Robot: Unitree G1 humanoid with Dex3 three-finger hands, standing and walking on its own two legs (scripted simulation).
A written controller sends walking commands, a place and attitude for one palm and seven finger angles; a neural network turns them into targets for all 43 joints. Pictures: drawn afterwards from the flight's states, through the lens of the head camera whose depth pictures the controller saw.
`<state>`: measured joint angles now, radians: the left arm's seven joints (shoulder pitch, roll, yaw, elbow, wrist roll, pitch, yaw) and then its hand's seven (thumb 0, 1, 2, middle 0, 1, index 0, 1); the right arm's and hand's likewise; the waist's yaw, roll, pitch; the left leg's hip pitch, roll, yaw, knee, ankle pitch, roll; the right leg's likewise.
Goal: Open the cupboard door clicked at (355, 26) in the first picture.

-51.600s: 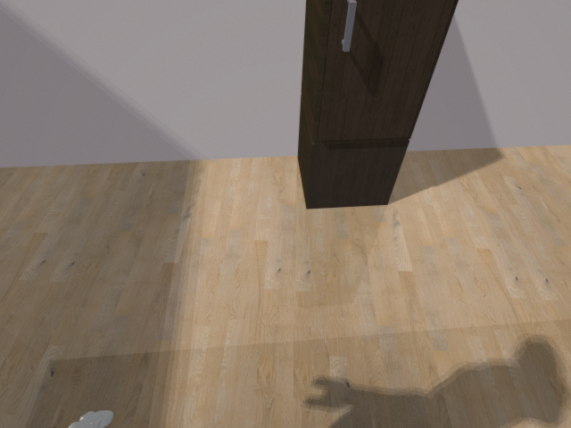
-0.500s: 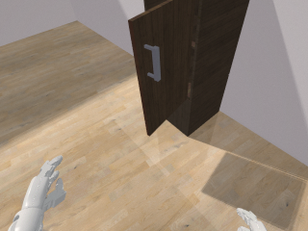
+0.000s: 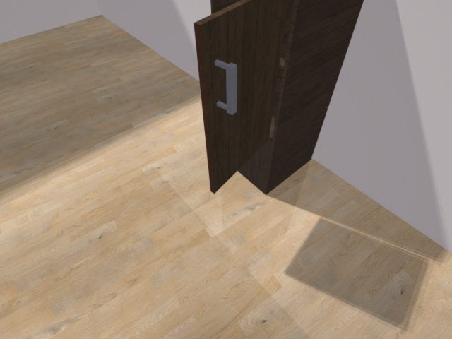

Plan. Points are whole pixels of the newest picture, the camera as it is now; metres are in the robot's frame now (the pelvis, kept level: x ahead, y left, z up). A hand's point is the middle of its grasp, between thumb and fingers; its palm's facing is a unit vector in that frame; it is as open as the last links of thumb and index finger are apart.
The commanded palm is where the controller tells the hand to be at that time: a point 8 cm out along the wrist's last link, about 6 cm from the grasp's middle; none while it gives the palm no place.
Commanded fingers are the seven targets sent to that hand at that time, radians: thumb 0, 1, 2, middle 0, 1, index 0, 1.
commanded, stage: let the arm hang, fingers relaxed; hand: left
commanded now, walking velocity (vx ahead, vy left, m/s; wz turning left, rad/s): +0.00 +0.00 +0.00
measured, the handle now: (225, 87) +0.66 +0.04 +0.08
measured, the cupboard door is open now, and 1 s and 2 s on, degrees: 100 100 100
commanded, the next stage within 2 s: look to check the result in 0.48 s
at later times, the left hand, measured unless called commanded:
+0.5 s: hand out of the picture +0.00 +0.16 -0.17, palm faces +0.02 -0.98 -0.18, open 7.4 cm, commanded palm none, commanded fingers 0.00 0.90 0.90 -0.20 -0.30 -0.20 -0.30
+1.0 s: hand out of the picture +0.02 +0.18 -0.17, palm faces +0.01 -0.98 -0.22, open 7.4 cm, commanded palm none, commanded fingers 0.00 0.90 0.90 -0.20 -0.30 -0.20 -0.30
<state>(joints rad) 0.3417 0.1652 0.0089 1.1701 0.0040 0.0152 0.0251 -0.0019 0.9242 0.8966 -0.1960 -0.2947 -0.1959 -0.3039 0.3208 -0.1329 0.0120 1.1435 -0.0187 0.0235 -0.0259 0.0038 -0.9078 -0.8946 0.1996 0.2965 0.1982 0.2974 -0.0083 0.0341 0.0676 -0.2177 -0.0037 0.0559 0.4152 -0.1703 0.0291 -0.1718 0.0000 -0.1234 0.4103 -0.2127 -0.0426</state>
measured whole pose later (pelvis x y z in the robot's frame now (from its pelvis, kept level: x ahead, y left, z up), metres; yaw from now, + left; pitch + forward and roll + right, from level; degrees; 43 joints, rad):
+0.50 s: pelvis +0.00 +0.00 +0.00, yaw -1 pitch -2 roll +0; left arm 0.29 0.12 0.01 1.15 0.01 -0.01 0.03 0.00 0.91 0.90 -0.20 -0.29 -0.20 -0.30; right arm 0.31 -0.12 0.00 1.15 -0.02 0.00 -0.03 0.00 -0.91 -0.89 0.20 0.30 0.20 0.30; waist -0.02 0.02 0.04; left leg -0.20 -0.01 0.07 0.40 -0.17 0.03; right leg -0.17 0.00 -0.11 0.42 -0.22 -0.04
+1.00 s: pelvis +0.02 +0.00 +0.00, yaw +0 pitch -2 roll +0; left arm 0.24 0.17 0.01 1.15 0.01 -0.01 0.02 0.00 0.91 0.90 -0.20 -0.29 -0.20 -0.30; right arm 0.23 -0.18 0.00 1.15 -0.02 0.00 -0.03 0.00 -0.91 -0.89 0.20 0.30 0.20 0.30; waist -0.01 0.02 0.06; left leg -0.16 -0.01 0.07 0.37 -0.17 0.03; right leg -0.13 0.00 -0.11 0.38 -0.22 -0.04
